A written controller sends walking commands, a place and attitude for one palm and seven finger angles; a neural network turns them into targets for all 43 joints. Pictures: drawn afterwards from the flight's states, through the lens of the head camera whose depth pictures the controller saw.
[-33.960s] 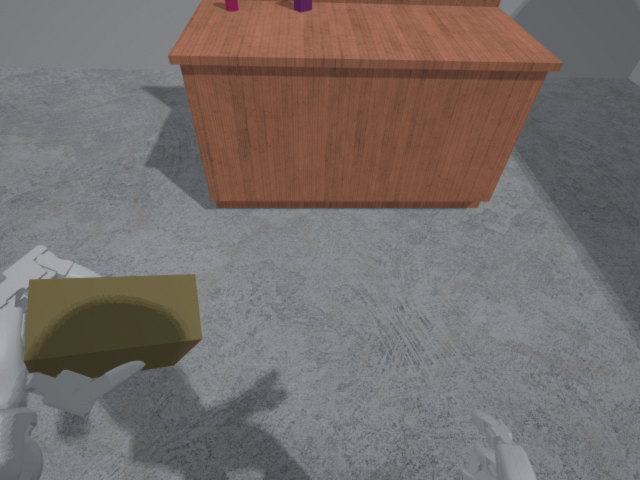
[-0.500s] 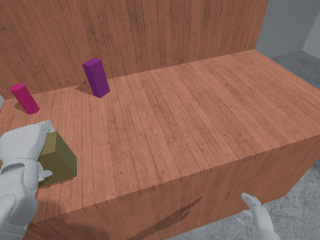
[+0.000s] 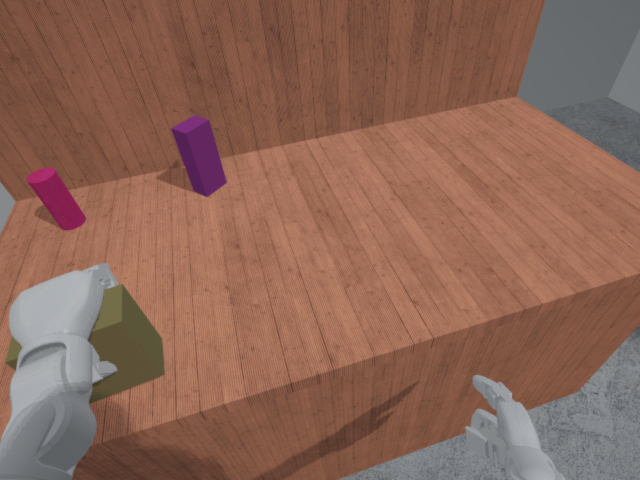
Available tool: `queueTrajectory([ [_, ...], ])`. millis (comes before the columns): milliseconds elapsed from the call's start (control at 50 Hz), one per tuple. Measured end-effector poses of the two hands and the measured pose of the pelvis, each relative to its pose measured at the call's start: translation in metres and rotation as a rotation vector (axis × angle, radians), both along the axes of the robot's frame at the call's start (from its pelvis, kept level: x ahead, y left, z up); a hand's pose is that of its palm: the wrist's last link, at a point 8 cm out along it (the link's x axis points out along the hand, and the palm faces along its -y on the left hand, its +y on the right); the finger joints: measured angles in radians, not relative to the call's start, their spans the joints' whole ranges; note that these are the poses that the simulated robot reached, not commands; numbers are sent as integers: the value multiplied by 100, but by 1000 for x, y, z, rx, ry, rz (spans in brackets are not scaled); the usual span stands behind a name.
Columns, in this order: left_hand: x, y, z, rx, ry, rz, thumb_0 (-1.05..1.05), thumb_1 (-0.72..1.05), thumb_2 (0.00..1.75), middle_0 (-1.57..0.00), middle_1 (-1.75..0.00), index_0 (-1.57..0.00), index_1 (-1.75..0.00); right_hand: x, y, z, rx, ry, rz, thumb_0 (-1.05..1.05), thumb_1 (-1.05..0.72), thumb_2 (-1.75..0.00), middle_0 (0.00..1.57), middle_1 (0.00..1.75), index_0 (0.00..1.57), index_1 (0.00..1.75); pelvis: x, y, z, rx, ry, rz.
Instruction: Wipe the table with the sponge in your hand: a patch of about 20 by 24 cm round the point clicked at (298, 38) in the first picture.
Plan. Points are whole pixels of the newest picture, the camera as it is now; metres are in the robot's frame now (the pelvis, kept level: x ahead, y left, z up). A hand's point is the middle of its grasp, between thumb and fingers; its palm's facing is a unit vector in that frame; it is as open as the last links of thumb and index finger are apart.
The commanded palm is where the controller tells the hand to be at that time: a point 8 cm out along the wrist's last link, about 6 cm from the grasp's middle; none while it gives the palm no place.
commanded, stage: lower the sponge onto the table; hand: left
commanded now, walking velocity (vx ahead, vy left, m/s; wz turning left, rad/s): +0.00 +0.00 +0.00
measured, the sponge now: (104, 357) +0.22 +0.34 +0.03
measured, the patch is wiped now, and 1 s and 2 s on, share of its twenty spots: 0.00 0.00 0.20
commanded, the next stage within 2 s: wipe forward along the first lane in 0.80 s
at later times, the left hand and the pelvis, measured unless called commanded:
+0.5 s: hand (122, 344) +0.23 +0.30 +0.07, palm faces -0.02 -0.07 -1.00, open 10.2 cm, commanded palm +0.20 +0.29 +0.12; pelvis +0.00 -0.01 +0.00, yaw +0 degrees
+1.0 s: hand (123, 342) +0.23 +0.30 +0.06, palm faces +0.00 -0.05 -1.00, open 10.2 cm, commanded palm +0.21 +0.30 +0.10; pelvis +0.00 -0.02 +0.00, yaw +0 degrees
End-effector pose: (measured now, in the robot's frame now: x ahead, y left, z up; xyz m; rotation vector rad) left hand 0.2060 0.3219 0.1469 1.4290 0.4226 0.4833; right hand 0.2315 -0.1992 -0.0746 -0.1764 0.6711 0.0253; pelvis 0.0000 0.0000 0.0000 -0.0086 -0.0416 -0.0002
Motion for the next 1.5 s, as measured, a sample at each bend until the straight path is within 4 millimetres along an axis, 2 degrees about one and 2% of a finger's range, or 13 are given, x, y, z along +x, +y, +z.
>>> queueTrajectory([
  [100, -4, -20, -26, -38, 129, -92, -1, -53, 106, -71, -134, -74, -134, 5, 1, 2, -19, -26, 8, 1, -91, -90, 20, 30, 20, 30, 0, 2, -1, 0, 2, 12],
  [180, 1, -34, -19, 8, 72, -207, -1, -53, 107, -70, -134, -74, -134, 5, 2, 3, -39, -32, 17, 1, -91, -90, 20, 30, 20, 30, 0, 0, -1, 0, -4, 9],
  [240, 6, -37, -12, 27, 9, -221, -1, -53, 107, -71, -134, -74, -134, 3, 3, 2, -27, -24, 14, 1, -91, -90, 20, 30, 20, 30, 2, -3, -1, 0, -3, 5],
  [320, 11, -31, -13, 20, -2, -144, -1, -53, 107, -71, -134, -74, -134, 0, 0, -1, -7, 1, 7, 1, -91, -90, 20, 30, 20, 30, 2, -6, -1, 2, 4, -4],
  [420, 7, -26, -25, -1, 69, -71, -1, -53, 107, -71, -134, -74, -134, -4, -11, -5, -6, 18, -8, 1, -91, -90, 20, 30, 20, 30, 3, -9, -1, 4, 11, -4],
  [660, 5, -31, -28, 20, 70, -124, -1, -53, 107, -70, -134, -74, -134, -9, -35, -8, -46, 22, -51, 1, -91, -90, 20, 30, 20, 30, 5, -16, -2, 3, 14, -2],
  [1000, 7, -28, -30, 25, 56, -110, -1, -53, 107, -70, -134, -74, -134, -19, -38, -13, -33, 32, -70, 1, -91, -90, 20, 30, 20, 30, -1, -18, -5, 5, 32, -4],
  [1220, 31, -11, -30, 47, 94, -86, 0, -54, 108, -71, -134, -74, -134, -39, -46, -20, -52, 75, -104, 1, -91, -90, 20, 30, 20, 30, -9, -17, -6, 2, 53, 2],
  [1500, 63, 1, -31, 68, 120, -105, 0, -55, 108, -72, -133, -75, -133, -79, -58, -41, -70, 196, -159, 1, -91, -90, 20, 30, 20, 30, -12, -14, -10, 0, 104, -2],
])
